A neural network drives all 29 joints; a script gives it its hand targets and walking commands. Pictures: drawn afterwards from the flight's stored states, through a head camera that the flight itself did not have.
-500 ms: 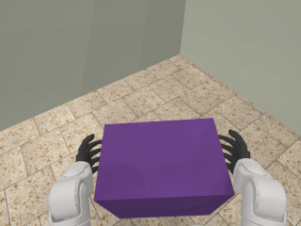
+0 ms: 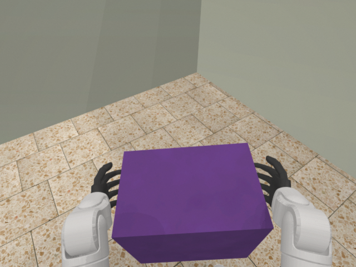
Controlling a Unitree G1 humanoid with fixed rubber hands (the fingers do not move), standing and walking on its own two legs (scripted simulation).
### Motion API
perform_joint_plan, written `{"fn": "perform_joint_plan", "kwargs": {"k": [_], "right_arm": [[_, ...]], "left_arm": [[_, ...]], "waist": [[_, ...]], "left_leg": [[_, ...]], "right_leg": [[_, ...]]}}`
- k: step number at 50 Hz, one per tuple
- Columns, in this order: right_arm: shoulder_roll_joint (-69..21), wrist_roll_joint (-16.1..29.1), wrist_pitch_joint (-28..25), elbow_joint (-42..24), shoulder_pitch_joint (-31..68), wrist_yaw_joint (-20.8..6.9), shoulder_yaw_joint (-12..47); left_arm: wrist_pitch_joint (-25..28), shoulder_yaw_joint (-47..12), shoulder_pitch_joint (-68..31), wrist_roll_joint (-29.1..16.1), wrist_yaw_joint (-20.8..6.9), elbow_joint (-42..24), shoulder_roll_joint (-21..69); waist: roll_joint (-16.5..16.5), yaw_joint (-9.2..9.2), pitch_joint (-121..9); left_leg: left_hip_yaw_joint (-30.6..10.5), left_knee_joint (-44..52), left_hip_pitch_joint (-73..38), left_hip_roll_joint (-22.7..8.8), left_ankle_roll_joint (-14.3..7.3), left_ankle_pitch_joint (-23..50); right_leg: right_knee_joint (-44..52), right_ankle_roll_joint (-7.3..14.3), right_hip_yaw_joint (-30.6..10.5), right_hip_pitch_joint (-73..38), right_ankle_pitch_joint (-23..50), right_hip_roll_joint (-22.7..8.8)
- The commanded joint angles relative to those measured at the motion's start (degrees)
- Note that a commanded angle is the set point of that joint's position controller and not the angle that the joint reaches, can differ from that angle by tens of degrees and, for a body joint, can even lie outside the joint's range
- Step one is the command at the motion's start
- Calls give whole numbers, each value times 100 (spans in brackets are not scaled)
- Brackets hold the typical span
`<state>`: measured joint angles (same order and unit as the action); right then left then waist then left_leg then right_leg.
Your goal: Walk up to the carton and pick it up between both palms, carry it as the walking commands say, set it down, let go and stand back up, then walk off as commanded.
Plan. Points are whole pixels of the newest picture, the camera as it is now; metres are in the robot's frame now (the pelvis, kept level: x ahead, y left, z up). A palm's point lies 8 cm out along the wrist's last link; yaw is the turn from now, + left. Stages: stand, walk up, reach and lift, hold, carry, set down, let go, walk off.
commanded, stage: carry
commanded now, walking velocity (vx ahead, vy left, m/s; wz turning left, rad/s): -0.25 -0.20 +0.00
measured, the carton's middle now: (189, 208) +0.27 +0.00 -0.01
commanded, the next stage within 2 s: none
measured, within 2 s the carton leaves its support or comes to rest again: neither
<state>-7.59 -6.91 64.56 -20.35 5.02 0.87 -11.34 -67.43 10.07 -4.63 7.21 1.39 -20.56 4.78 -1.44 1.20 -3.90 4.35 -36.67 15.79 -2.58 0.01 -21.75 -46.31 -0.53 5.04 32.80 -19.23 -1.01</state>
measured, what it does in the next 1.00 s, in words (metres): walks backwards: right foot, then left foot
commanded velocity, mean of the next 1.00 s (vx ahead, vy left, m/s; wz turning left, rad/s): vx -0.25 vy -0.20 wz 0.00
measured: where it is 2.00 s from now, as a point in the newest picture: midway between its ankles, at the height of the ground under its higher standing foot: outside the picture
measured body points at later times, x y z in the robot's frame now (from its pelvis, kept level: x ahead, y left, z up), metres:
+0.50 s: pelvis -0.20 -0.15 +0.01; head -0.18 -0.16 +0.46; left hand +0.07 +0.01 +0.08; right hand +0.06 -0.34 +0.08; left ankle -0.24 -0.04 -0.65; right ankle -0.09 -0.24 -0.72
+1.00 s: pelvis -0.39 -0.27 +0.00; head -0.38 -0.28 +0.45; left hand -0.12 -0.09 +0.07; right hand -0.11 -0.45 +0.07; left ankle -0.31 -0.08 -0.71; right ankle -0.38 -0.42 -0.72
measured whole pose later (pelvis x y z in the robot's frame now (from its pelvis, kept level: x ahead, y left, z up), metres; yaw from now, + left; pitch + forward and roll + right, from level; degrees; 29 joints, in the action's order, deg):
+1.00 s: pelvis -0.39 -0.27 +0.00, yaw -1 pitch +2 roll -2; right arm -6.8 -8.1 64.3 -20.6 6.9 1.0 -11.7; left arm -67.0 9.2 -8.5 5.2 4.4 -17.6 4.6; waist 4.1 -1.8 -1.7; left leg 0.5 -40.3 29.6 -12.0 6.0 -16.7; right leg -32.6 -2.6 2.4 18.9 -13.7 -1.3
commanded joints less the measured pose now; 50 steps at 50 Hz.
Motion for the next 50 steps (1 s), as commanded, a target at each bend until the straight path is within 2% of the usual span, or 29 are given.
{"fn": "perform_joint_plan", "kwargs": {"k": [1, 3, 6, 9, 11, 12, 13, 14, 15, 17, 20, 24, 26, 28, 29, 30, 31, 32, 33, 34, 36, 37, 41, 44, 46, 47, 48, 49, 50], "right_arm": [[-4931, 2450, 297, -124, 2806, -1511, 4479], [-4883, 2482, 232, -197, 2787, -1474, 4497], [-4582, 2222, 238, -213, 2242, -1337, 4302], [-4514, 2029, 294, -84, 1909, -1243, 4264], [-4468, 1864, 303, -8, 1740, -1194, 4226], [-4646, 1864, 310, 186, 1610, -1214, 4279], [-4617, 1840, 273, -28, 1808, -1209, 4390], [-4629, 1882, 315, -59, 2160, -1271, 4531], [-4868, 2166, 246, -302, 2762, -1312, 4661], [-5276, 2609, 106, -475, 2980, -1360, 4910], [-4996, 2748, 98, -930, 3041, -1303, 5168], [-4660, 2555, 294, -443, 2004, -1297, 4986], [-4624, 2414, 386, -165, 1678, -1330, 4850], [-4539, 2332, 343, -164, 1837, -1353, 4741], [-4555, 2341, 370, -125, 2059, -1389, 4660], [-4614, 2318, 309, -113, 2162, -1443, 4568], [-4706, 2247, 330, -35, 2149, -1477, 4554], [-4998, 2292, 281, 0, 2371, -1498, 4594], [-5104, 2423, 262, -8, 2668, -1501, 4539], [-5036, 2469, 225, 110, 2608, -1492, 4474], [-5056, 2509, 180, -229, 2914, -1458, 4518], [-4973, 2510, 179, -307, 2974, -1435, 4454], [-4661, 1993, 286, 211, 1785, -1250, 4105], [-4588, 1992, 256, 6, 1935, -1230, 4161], [-4712, 1899, 255, 220, 1715, -1247, 4168], [-4707, 1853, 265, 288, 1675, -1252, 4231], [-4689, 1968, 221, 13, 1808, -1272, 4327], [-4954, 2078, 227, -101, 2120, -1292, 4509], [-5167, 2326, 162, -554, 3077, -1352, 4743]], "left_arm": [[75, -4510, -3742, -2422, -1390, -667, 4889], [60, -4632, -3576, -2544, -1387, -662, 4883], [-3, -4785, -3231, -2645, -1424, -810, 4732], [-15, -4729, -3175, -2715, -1472, -693, 4750], [-48, -4729, -2921, -2713, -1565, -539, 4870], [-22, -4745, -3151, -2756, -1550, -603, 4943], [-11, -4667, -2793, -2781, -1590, -387, 4842], [45, -4455, -2764, -2682, -1573, -159, 4955], [108, -4366, -2819, -2598, -1600, -180, 4974], [215, -4260, -3162, -2553, -1555, -952, 4933], [259, -4321, -2853, -2422, -1452, -1179, 4840], [175, -4170, -2267, -2119, -1342, -862, 4392], [104, -4310, -2453, -2136, -1330, -854, 4418], [67, -4437, -2520, -2209, -1351, -723, 4498], [22, -4409, -2483, -2163, -1352, -462, 4553], [62, -4465, -2967, -2253, -1390, -697, 4562], [75, -4436, -3163, -2267, -1385, -525, 4590], [145, -4298, -3550, -2303, -1395, -918, 4636], [144, -4415, -3778, -2443, -1390, -835, 4820], [133, -4560, -3942, -2562, -1437, -922, 4738], [111, -4620, -3840, -2619, -1441, -969, 4805], [71, -4624, -3703, -2601, -1416, -697, 4838], [-37, -4750, -3112, -2677, -1412, -529, 4811], [-31, -4689, -3011, -2694, -1468, -364, 4972], [-12, -4587, -3116, -2676, -1503, -486, 4885], [44, -4626, -3170, -2718, -1538, -561, 4933], [66, -4565, -2921, -2734, -1523, -599, 4869], [110, -4463, -2931, -2695, -1515, -524, 4976], [194, -4364, -3275, -2620, -1526, -689, 4992]], "waist": [[561, -24, -357], [1102, -111, -412], [1679, -91, -1079], [1711, -7, -1575], [1780, -80, -1647], [1033, -145, -1508], [-1002, -269, -1374], [-2263, -276, -1553], [-2139, -276, -1423], [-1096, -235, -1238], [-806, -223, -1531], [-628, -212, -1816], [-1007, -201, -1724], [-686, -88, -1615], [262, -77, -1471], [1564, -10, -1570], [1763, -81, -948], [1052, 14, -554], [471, -13, -496], [787, -67, -541], [730, -117, -518], [1237, -123, -513], [1635, -34, -1304], [2297, -16, -1647], [1726, -89, -1507], [477, -144, -1466], [-695, -232, -1611], [-1710, -269, -1736], [-2011, -275, -1472]], "left_leg": [[-1049, 1723, 555, -1912, -662, 1535], [-586, 1528, 244, -1502, -408, 2086], [-708, 1180, -363, -1682, -512, 3703], [-646, 788, -973, -1703, -372, 3993], [-644, 365, -688, -1498, 30, 3815], [-418, -211, 78, -1257, 285, 3030], [182, -1371, 1945, -544, 687, -288], [210, -3272, 1704, -2, 566, -2096], [-258, -4125, 1377, -102, 377, -1676], [-306, -4435, 1807, -114, 345, -875], [-73, -4116, 1811, -71, 302, -364], [49, -1639, 831, 207, 72, -873], [125, -818, 417, 345, -132, -1065], [177, 1078, -697, 258, -330, -353], [-549, 1726, -1191, -394, -428, -315], [-2523, 2200, -1073, -2020, -894, -1024], [-3212, 2506, -203, -3037, -1150, -45], [-2293, 2415, 550, -3005, -1426, 387], [-1499, 2077, 774, -2294, -992, 623], [-1233, 1894, 822, -1939, -692, 676], [-622, 1626, 430, -1459, -511, 1210], [-503, 1466, -74, -1310, -511, 2131], [-658, 986, -850, -1538, -561, 4318], [-905, 917, -1505, -1593, -399, 4408], [-881, 639, -707, -1512, 34, 3475], [-360, -22, 94, -1153, 348, 2336], [50, -962, 1388, -706, 577, 585], [396, -2577, 1521, 12, 495, -1667], [-46, -3577, 1353, 3, 312, -1557]], "right_leg": [[-3260, -333, -1264, 341, -331, -148], [-2338, -478, -892, 252, -248, -252], [-938, -602, -273, -440, -972, -113], [865, -465, 126, -890, -849, 75], [2299, -327, -171, -1596, 118, -33], [2525, -167, -578, -2208, 1696, -625], [2539, 293, -1867, -3129, 4687, -1906], [2459, 1104, -1819, -2160, 5602, -2298], [2729, 1234, -1381, -1325, 4165, -1942], [2754, 837, -870, -1683, 2417, -1443], [2441, 845, -592, -2288, 2402, -1363], [2986, 835, -1362, -2345, 1088, -1478], [3100, 835, -1450, -2252, 1022, -1483], [3405, 137, -1088, -1556, 52, -1056], [2627, -77, -723, -1024, -141, -749], [623, -294, -418, -315, -513, -266], [-1140, -476, -576, 299, -796, -13], [-2736, -285, -1421, 495, -902, -208], [-3178, -328, -1375, 353, -393, -120], [-3362, -302, -1328, 223, -190, -144], [-2569, -446, -845, 215, -95, -200], [-1861, -565, -681, 319, -275, -75], [-133, -569, -309, -428, -906, -34], [1369, -428, -78, -782, -893, 143], [2522, -275, -306, -1549, 125, -103], [2787, -155, -706, -2070, 1277, -693], [2548, 220, -1655, -2942, 4003, -1706], [2352, 986, -1705, -2440, 5225, -2192], [2666, 1162, -1450, -1578, 4331, -1924]]}}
